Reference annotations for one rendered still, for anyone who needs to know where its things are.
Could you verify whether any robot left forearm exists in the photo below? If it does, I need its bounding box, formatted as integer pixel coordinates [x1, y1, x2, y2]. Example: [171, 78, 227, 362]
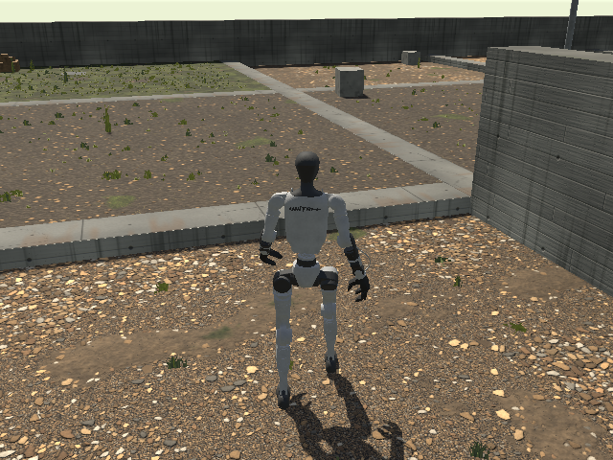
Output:
[259, 228, 272, 255]

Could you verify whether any robot left hand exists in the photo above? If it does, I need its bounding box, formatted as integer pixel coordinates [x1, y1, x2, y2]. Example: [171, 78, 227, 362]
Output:
[260, 249, 283, 265]

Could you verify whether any humanoid robot head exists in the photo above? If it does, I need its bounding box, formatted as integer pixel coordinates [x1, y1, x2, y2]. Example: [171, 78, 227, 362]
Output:
[290, 151, 323, 197]

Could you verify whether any robot left thigh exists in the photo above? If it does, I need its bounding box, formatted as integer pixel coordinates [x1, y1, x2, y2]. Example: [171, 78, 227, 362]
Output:
[273, 268, 293, 346]

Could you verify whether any robot right upper arm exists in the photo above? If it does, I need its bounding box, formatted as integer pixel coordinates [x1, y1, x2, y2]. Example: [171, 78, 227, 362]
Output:
[327, 193, 352, 248]

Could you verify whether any robot right hand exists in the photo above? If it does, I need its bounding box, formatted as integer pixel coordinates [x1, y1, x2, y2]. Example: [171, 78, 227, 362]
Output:
[348, 275, 370, 302]

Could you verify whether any robot left upper arm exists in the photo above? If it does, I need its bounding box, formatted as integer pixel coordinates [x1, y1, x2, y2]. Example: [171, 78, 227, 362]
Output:
[261, 192, 287, 243]

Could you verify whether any robot right forearm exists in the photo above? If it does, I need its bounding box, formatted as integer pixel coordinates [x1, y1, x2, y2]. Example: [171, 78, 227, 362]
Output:
[344, 233, 366, 280]

